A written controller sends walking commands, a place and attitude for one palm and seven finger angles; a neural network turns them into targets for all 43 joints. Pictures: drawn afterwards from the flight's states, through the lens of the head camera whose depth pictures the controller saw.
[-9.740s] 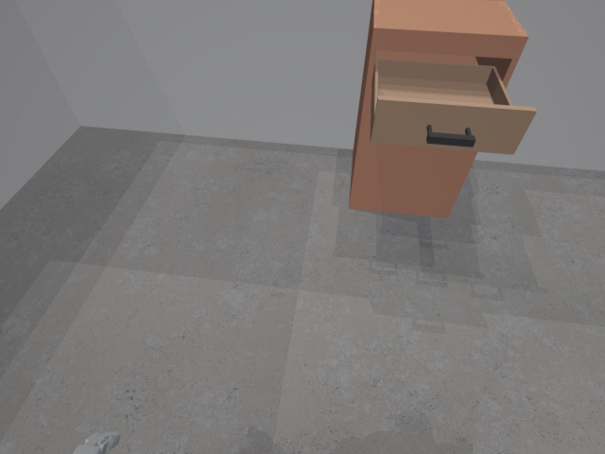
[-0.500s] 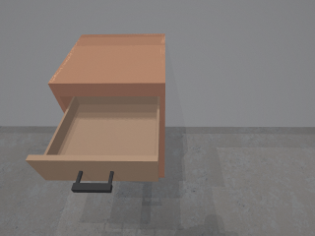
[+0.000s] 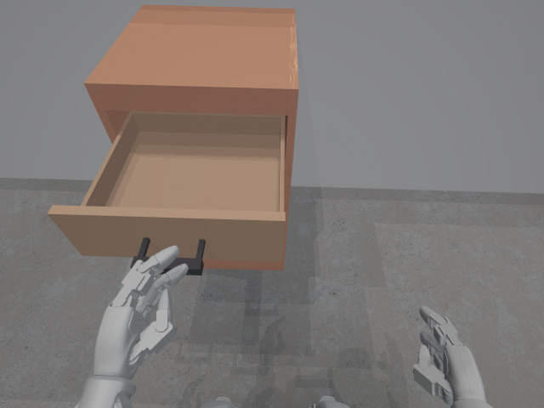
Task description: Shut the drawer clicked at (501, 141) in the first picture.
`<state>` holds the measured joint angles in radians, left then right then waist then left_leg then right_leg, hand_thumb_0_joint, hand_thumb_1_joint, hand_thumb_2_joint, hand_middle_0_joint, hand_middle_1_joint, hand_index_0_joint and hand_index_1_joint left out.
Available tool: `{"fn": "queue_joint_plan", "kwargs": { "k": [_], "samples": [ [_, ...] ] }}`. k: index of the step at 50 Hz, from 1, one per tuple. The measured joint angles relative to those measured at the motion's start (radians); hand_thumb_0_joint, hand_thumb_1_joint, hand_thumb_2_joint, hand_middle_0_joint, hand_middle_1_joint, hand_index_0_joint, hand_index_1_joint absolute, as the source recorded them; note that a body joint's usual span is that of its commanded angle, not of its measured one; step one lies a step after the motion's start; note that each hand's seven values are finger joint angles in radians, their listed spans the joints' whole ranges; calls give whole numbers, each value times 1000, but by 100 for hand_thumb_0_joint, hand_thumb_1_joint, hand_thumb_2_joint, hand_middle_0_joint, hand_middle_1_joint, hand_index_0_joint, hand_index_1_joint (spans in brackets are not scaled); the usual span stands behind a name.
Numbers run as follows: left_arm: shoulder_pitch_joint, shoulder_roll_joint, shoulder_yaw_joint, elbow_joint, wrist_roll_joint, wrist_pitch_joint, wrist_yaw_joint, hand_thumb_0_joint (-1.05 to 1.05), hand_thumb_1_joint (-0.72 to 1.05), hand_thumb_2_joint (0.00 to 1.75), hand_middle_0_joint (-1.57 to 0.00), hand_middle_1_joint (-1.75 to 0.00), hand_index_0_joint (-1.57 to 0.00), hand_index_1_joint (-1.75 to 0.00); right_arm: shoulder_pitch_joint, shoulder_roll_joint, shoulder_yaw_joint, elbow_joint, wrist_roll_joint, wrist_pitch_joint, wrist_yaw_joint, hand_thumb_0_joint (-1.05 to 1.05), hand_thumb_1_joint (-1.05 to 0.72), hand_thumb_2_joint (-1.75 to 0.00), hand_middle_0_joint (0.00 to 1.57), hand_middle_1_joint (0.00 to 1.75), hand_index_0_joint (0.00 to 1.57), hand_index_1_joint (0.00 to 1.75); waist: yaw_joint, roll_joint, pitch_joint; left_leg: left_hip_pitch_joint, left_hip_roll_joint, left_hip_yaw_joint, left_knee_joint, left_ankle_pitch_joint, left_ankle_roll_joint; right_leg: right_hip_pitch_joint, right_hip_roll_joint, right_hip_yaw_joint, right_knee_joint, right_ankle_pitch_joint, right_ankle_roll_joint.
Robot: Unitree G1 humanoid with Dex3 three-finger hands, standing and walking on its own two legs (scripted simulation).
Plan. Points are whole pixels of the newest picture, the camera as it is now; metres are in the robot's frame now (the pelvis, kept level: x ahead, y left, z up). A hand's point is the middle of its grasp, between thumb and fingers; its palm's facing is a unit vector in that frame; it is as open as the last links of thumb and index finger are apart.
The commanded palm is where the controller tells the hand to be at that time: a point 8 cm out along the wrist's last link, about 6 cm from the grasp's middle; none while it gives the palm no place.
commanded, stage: raise the hand and make a fist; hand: left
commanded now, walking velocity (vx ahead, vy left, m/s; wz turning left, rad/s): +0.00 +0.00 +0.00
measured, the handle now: (170, 255) +0.38 +0.21 -0.05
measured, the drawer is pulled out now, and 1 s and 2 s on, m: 0.30 0.30 0.30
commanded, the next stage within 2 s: bring the fist close to the handle in 1.60 s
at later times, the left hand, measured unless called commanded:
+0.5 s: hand (170, 346) +0.20 +0.15 +0.02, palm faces +0.01 -1.00 -0.02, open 4.0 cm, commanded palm +0.17 +0.21 +0.02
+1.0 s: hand (160, 349) +0.20 +0.16 +0.04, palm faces +0.03 -1.00 -0.03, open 3.1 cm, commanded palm +0.16 +0.22 +0.04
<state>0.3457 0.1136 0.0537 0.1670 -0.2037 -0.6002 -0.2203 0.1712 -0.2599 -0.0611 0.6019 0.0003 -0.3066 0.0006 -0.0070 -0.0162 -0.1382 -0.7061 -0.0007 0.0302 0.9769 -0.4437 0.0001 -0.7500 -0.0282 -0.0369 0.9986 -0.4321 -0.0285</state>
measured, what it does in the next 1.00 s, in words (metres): stands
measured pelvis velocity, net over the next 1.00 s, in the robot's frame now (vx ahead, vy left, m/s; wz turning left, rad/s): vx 0.02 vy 0.01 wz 0.02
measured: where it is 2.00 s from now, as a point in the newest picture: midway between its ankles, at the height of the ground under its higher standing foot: outside the picture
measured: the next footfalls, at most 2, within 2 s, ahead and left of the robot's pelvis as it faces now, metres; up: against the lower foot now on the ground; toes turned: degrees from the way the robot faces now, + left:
none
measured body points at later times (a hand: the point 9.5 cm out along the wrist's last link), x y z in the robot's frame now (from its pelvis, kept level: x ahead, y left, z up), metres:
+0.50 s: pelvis -0.01 +0.01 -0.03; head +0.06 +0.00 +0.42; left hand +0.20 +0.20 +0.02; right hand +0.16 -0.21 -0.12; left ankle +0.02 +0.12 -0.68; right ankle +0.04 -0.10 -0.68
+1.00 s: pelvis +0.02 +0.01 -0.02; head +0.08 +0.01 +0.42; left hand +0.19 +0.21 +0.04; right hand +0.24 -0.21 -0.08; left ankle +0.02 +0.12 -0.68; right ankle +0.04 -0.10 -0.68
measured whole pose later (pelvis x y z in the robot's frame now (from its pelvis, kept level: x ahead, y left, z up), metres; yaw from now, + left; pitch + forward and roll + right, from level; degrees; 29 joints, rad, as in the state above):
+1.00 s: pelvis +0.02 +0.01 -0.02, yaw +1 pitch +14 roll -2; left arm 0.63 0.16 -0.01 -0.24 -0.17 -0.38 -0.13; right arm 0.20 -0.20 0.01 0.42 0.02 -0.14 -0.04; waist 0.01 0.03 -0.15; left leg -0.85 0.01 -0.03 1.16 -0.56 0.01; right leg -0.84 -0.02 -0.09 1.11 -0.52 -0.02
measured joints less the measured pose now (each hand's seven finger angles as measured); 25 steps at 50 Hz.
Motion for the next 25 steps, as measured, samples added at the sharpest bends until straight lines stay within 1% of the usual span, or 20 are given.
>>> {"fn": "queue_joint_plan", "kwargs": {
  "k": [1, 3, 5, 7, 9, 11, 13, 15, 17, 19, 21, 22, 23, 25],
  "samples": [
    [5, 1, -10, -5, 0, -5, -23, 0, 91, 90, -35, -47, -35, -47, -14, -5, -3, -32, 6, 6, 3, 1, -91, -90, 20, 30, 20, 30, 5, -6, -4, -43, 0, 1, 52, -21, 1, -43, -1, 2, 49, -14, 3],
    [26, 5, -33, -22, 4, 36, -36, 0, 91, 90, -39, -51, -39, -52, -30, -15, -3, -92, 16, 24, -2, 1, -91, -90, 20, 30, 20, 30, 17, -12, -9, -109, -2, -3, 131, -59, 2, -108, -5, -1, 126, -40, 4],
    [56, 13, -46, -53, 13, 97, -7, 0, 90, 90, -43, -55, -43, -56, -40, -15, 3, -135, 22, 40, -11, 1, -91, -90, 20, 30, 20, 30, 29, -13, -7, -156, -2, -10, 188, -72, 2, -148, -7, -7, 176, -58, 2],
    [95, 22, -52, -103, 21, 137, 42, 1, 90, 90, -48, -59, -47, -60, -40, -5, 15, -161, 21, 52, -21, 1, -91, -90, 20, 30, 20, 30, 37, -5, -3, -184, -1, -23, 225, -85, 1, -167, -6, -20, 201, -68, 0],
    [125, 33, -55, -164, 30, 143, 87, 1, 90, 90, -52, -64, -51, -64, -30, 12, 33, -170, 15, 58, -31, 1, -91, -90, 20, 30, 20, 30, 44, 7, -1, -204, 1, -39, 247, -92, -1, -175, -4, -35, 209, -72, -3],
    [130, 45, -56, -216, 35, 128, 107, 2, 90, 90, -55, -68, -55, -68, -16, 28, 57, -161, 9, 59, -36, 1, -91, -90, 20, 30, 20, 30, 47, 19, 0, -219, 3, -54, 260, -94, -2, -180, -3, -50, 210, -72, -4],
    [109, 53, -59, -244, 36, 117, 103, 2, 90, 90, -59, -72, -59, -73, -3, 41, 83, -141, 5, 60, -36, 1, -91, -90, 20, 30, 20, 30, 46, 34, 1, -233, 3, -67, 267, -93, -3, -185, -2, -63, 207, -70, -5],
    [78, 54, -65, -251, 36, 132, 84, 2, 90, 90, -63, -77, -63, -77, 12, 53, 105, -120, 5, 67, -34, 1, -91, -90, 21, 30, 20, 30, 40, 46, 2, -243, 4, -73, 268, -91, -3, -191, -2, -68, 202, -67, -5],
    [55, 52, -72, -249, 34, 176, 64, 1, 90, 90, -67, -81, -66, -81, 31, 63, 117, -106, 9, 82, -33, 1, -90, -90, 21, 30, 21, 30, 33, 53, 3, -243, 5, -71, 260, -88, -1, -192, 0, -66, 193, -62, -3],
    [50, 51, -74, -248, 34, 230, 57, 1, 90, 90, -71, -85, -71, -86, 53, 71, 122, -97, 12, 99, -35, 1, -90, -90, 21, 30, 21, 30, 23, 58, 4, -233, 7, -64, 244, -85, 1, -185, 2, -59, 179, -57, -1],
    [63, 50, -69, -252, 32, 270, 68, 1, 90, 90, -75, -90, -75, -90, 74, 74, 117, -91, 13, 112, -39, 1, -90, -90, 21, 30, 21, 30, 12, 60, 4, -217, 8, -55, 225, -82, 3, -174, 4, -51, 163, -53, 2],
    [77, 48, -64, -258, 30, 280, 79, 1, 90, 90, -77, -92, -77, -92, 83, 74, 113, -89, 13, 116, -40, 1, -90, -90, 21, 30, 21, 30, 7, 60, 4, -209, 9, -51, 216, -81, 4, -168, 5, -47, 155, -51, 3],
    [94, 46, -59, -266, 28, 280, 92, 1, 90, 90, -79, -94, -79, -94, 92, 73, 106, -87, 12, 118, -41, 1, -90, -90, 21, 30, 21, 30, 2, 60, 3, -201, 10, -47, 207, -81, 4, -162, 6, -43, 149, -50, 4],
    [128, 41, -50, -285, 28, 262, 117, 2, 90, 90, -83, -98, -82, -99, 105, 65, 93, -84, 9, 119, -42, 1, -90, -90, 21, 30, 21, 30, -4, 57, 1, -191, 10, -42, 195, -81, 5, -155, 7, -38, 139, -50, 5]
  ]
}}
